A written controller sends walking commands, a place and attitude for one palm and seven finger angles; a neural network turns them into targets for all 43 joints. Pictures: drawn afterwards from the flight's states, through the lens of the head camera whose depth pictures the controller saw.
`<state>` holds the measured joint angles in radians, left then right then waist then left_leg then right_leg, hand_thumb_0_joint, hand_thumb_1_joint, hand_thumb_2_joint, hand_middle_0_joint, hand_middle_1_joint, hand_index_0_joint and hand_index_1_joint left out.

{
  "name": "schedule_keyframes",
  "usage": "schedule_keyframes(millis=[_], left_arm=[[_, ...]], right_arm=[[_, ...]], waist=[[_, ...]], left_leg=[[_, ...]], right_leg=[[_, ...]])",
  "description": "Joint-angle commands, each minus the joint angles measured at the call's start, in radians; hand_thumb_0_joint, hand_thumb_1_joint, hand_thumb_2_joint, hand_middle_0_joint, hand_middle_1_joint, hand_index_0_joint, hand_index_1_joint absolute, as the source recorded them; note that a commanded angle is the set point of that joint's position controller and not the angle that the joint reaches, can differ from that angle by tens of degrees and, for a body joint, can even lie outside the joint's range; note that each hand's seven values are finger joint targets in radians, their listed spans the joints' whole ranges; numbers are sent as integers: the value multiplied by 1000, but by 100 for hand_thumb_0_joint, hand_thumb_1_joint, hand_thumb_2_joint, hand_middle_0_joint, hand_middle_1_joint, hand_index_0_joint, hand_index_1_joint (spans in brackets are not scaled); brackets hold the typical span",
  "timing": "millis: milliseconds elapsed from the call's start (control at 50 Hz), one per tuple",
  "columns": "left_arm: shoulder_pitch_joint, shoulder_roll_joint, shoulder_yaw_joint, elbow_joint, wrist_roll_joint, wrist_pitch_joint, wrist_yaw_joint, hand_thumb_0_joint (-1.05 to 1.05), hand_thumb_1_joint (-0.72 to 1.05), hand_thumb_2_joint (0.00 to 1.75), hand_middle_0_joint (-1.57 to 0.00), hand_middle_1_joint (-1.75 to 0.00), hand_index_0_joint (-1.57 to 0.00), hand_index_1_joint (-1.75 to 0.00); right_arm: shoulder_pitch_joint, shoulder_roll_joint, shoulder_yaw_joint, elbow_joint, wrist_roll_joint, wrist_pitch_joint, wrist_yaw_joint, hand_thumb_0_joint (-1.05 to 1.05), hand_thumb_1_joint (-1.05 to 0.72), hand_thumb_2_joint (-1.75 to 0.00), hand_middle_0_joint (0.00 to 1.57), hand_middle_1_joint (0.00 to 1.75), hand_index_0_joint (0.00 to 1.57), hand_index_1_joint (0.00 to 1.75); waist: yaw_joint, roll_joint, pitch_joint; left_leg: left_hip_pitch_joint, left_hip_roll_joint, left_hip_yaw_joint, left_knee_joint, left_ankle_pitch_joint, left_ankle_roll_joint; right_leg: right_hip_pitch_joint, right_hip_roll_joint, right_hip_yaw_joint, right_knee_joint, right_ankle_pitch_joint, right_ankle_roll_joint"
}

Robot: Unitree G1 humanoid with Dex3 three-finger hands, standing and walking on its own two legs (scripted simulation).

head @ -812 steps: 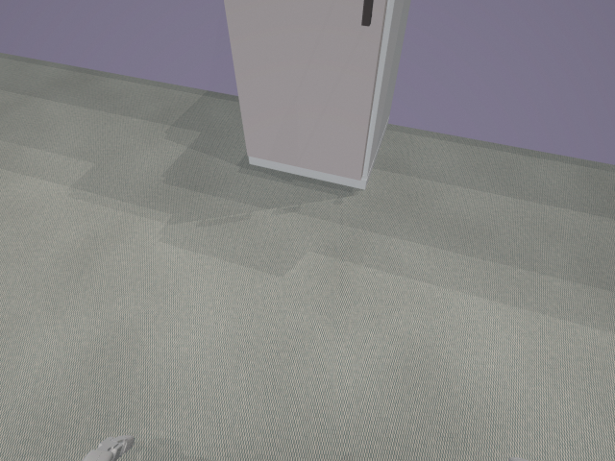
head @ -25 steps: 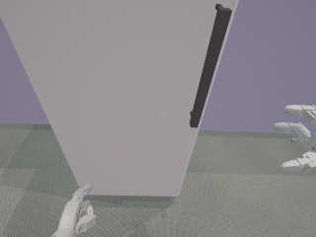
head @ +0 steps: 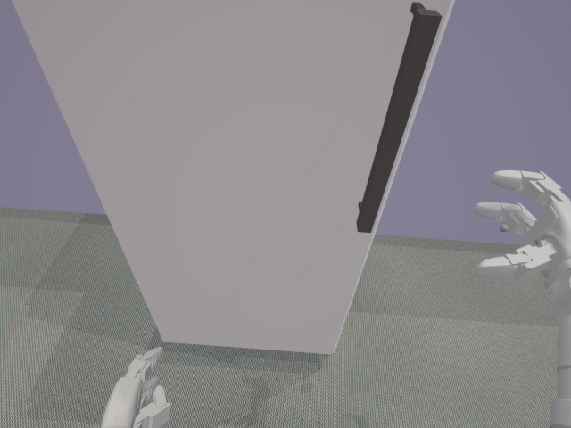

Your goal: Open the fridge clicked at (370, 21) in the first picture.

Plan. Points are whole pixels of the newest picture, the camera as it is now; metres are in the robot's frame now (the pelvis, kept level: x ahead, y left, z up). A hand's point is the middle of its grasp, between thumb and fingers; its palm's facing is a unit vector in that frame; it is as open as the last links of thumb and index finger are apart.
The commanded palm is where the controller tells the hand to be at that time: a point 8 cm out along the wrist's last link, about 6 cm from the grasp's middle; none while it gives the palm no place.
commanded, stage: move the hooked fingers beside the handle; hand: right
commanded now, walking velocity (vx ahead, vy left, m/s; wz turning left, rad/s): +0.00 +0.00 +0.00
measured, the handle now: (385, 137) +0.50 -0.13 +0.19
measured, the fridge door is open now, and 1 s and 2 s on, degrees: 0 0 0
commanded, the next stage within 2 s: feel for the door with the fingertips in 1.84 s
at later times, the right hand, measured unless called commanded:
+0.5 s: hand (478, 201) +0.36 -0.22 +0.19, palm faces +0.05 +1.00 +0.01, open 14.0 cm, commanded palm +0.34 -0.27 +0.18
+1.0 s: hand (429, 176) +0.42 -0.18 +0.18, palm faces +0.05 +1.00 +0.00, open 14.0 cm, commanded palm +0.41 -0.23 +0.18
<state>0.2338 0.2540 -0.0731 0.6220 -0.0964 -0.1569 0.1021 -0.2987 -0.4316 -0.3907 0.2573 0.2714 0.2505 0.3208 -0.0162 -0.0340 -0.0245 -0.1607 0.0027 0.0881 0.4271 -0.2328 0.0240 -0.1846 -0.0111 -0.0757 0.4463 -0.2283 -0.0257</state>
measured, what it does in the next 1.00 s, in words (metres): stands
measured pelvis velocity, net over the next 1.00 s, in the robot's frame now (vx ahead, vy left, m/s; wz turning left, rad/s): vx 0.00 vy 0.00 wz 0.01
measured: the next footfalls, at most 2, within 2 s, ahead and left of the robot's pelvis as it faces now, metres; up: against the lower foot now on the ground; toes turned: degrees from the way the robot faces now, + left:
none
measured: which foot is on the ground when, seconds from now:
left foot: down 0.00-1.00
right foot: down 0.00-1.00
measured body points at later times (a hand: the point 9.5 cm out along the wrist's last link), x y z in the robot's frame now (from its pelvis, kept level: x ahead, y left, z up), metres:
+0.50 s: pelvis +0.00 +0.00 +0.00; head -0.02 +0.00 +0.45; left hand +0.17 +0.23 -0.08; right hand +0.35 -0.28 +0.19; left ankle +0.00 +0.10 -0.74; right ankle +0.01 -0.10 -0.74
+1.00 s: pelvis +0.00 +0.00 +0.00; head +0.00 +0.01 +0.45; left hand +0.10 +0.26 -0.11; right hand +0.42 -0.23 +0.18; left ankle +0.00 +0.10 -0.74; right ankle +0.01 -0.10 -0.74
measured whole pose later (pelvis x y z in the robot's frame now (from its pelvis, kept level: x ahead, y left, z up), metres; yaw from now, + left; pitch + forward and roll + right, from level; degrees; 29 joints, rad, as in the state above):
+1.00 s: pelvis +0.00 +0.00 +0.00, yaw +0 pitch +1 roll +0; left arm 0.29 0.26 -0.04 0.69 -0.07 -0.09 0.10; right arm -0.69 -0.35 -0.26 0.66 0.18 0.11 0.15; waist 0.03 -0.02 -0.01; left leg -0.22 0.00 0.08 0.42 -0.21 0.03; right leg -0.25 -0.01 -0.08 0.44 -0.21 -0.03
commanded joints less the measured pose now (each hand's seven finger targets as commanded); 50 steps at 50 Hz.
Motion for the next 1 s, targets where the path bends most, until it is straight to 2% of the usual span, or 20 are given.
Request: schedule_keyframes(millis=[0, 80, 160, 180, 260, 300, 340, 380, 440, 480, 520, 540, 580, 660, 740, 760, 780, 840, 920, 980], left_arm=[[-145, 110, 48, -176, 4, -59, 3, 0, 90, 90, -20, -30, -20, -30], [-123, 120, 53, -147, 6, -56, 14, 0, 90, 90, -20, -30, -20, -30], [-114, 130, 57, -135, 2, -40, 19, 0, 90, 90, -20, -30, -20, -30], [-121, 128, 55, -135, 0, -36, 19, 0, 90, 90, -20, -30, -20, -30], [-125, 122, 56, -144, 7, -33, 13, 0, 90, 90, -20, -30, -20, -30], [-130, 113, 51, -145, 8, -32, 12, 0, 90, 90, -20, -30, -20, -30], [-115, 116, 55, -133, 13, -29, 10, 0, 90, 90, -20, -30, -20, -30], [-114, 117, 56, -131, 15, -23, 10, 0, 90, 90, -20, -30, -20, -30], [-105, 126, 59, -117, 8, -2, 8, 0, 90, 90, -20, -30, -20, -30], [-100, 128, 56, -110, 6, 7, 13, 0, 90, 90, -20, -30, -20, -30], [-100, 129, 59, -117, 7, 10, 13, 0, 90, 90, -20, -30, -20, -30], [-97, 130, 65, -120, 7, 9, 12, 0, 90, 90, -20, -30, -20, -30], [-102, 121, 61, -127, 10, 3, 12, 0, 90, 90, -20, -30, -20, -30], [-73, 126, 67, -99, 17, -4, 14, 0, 90, 90, -20, -30, -20, -30], [-49, 137, 69, -68, 14, 12, 13, 0, 90, 90, -20, -30, -20, -30], [-53, 136, 64, -69, 12, 17, 11, 0, 90, 90, -20, -30, -20, -30], [-40, 139, 66, -63, 13, 20, 10, 0, 90, 90, -20, -30, -20, -30], [-20, 144, 76, -68, 19, 27, 3, 0, 90, 90, -20, -30, -20, -30], [6, 136, 81, -68, 28, 19, 1, 0, 90, 90, -20, -30, -20, -30], [25, 134, 82, -51, 28, 15, -2, 0, 90, 90, -20, -30, -20, -30]], right_arm=[[-420, -231, -45, -319, 16, -106, -22, 0, 50, -30, 30, 120, 30, 120], [-440, -209, -23, -265, 19, -117, -18, 0, 50, -30, 30, 120, 30, 120], [-407, -208, -15, -153, 12, -68, -16, 0, 50, -30, 30, 120, 30, 120], [-442, -195, 8, -154, 6, -60, -19, 0, 50, -30, 30, 120, 30, 120], [-502, -213, -5, -212, 1, -85, -49, 0, 50, -30, 30, 120, 30, 120], [-565, -179, 29, -243, -1, -111, -62, 0, 50, -30, 30, 120, 30, 120], [-543, -195, 4, -208, 2, -130, -75, 0, 50, -30, 30, 120, 30, 120], [-531, -196, -8, -182, -5, -128, -82, 0, 50, -30, 30, 120, 30, 120], [-485, -187, 6, -55, -17, -92, -88, 0, 50, -30, 30, 120, 30, 120], [-568, -161, 51, -16, -26, -71, -91, 0, 50, -30, 30, 120, 30, 120], [-615, -153, 69, -30, -34, -74, -94, 0, 50, -30, 30, 120, 30, 120], [-635, -169, 57, -61, -32, -90, -99, 0, 50, -30, 30, 120, 30, 120], [-729, -140, 94, -141, -32, -128, -103, 0, 50, -30, 30, 120, 30, 120], [-742, -162, 59, -83, -25, -182, -118, 0, 50, -30, 30, 120, 30, 120], [-722, -153, 67, 119, -44, -145, -137, 0, 50, -30, 30, 120, 30, 120], [-735, -125, 102, 159, -55, -129, -140, 0, 50, -30, 30, 120, 30, 120], [-778, -119, 112, 180, -63, -123, -148, 0, 50, -30, 30, 120, 30, 120], [-808, -137, 101, 200, -74, -143, -164, 0, 50, -30, 30, 120, 30, 120], [-956, -176, 70, 121, -74, -244, -180, 0, 50, -30, 30, 120, 30, 120], [-973, -139, 97, 167, -79, -288, -184, 0, 50, -30, 30, 120, 30, 120]], waist=[[-15, -74, -235], [2, -43, -217], [0, 9, -185], [4, -26, -180], [-4, -30, -241], [5, -58, -255], [0, -3, -257], [-6, -7, -273], [-3, 25, -200], [20, 16, -147], [22, -23, -175], [22, 8, -211], [30, -57, -276], [30, 3, -296], [31, 41, -196], [33, -1, -163], [41, 7, -163], [38, 30, -217], [44, 4, -341], [55, 16, -335]], left_leg=[[20, -2, -44, -47, 238, 6], [4, -4, -43, -53, 233, 4], [-14, 2, -42, -59, 206, 0], [-22, 3, -44, -60, 193, 2], [7, 2, -43, -52, 219, 8], [3, -1, -42, -49, 224, 11], [14, -5, -41, -51, 235, 9], [29, -1, -44, -44, 262, 9], [8, 1, -44, -59, 215, 4], [-33, 4, -45, -72, 169, 2], [-40, 3, -49, -71, 155, 7], [-20, 1, -48, -68, 178, 7], [-4, 3, -55, -60, 213, 10], [6, -5, -53, -58, 229, 8], [-33, -1, -50, -77, 140, 3], [-52, 4, -53, -77, 123, 4], [-61, 4, -50, -76, 120, 4], [-43, 2, -53, -68, 140, 7], [6, -3, -66, -46, 224, 8], [0, -6, -66, -39, 243, 5]], right_leg=[[141, -5, 80, -51, 227, -1], [142, -7, 80, -49, 210, -4], [102, -5, 80, -52, 171, -6], [100, -4, 81, -53, 161, -4], [129, -6, 91, -51, 207, -2], [151, -5, 94, -50, 223, 1], [147, -11, 92, -47, 234, -1], [144, -7, 86, -51, 248, -1], [87, -10, 74, -61, 187, -2], [67, -11, 79, -69, 135, -2], [86, -10, 84, -67, 136, -3], [104, -13, 82, -57, 164, -7], [149, -8, 86, -49, 205, -5], [156, -13, 88, -46, 222, -7], [74, -11, 81, -65, 120, -5], [54, -9, 81, -71, 100, -4], [50, -9, 85, -72, 97, -2], [59, -11, 84, -58, 127, -7], [115, -10, 80, -40, 201, -8], [118, -13, 76, -35, 212, -13]])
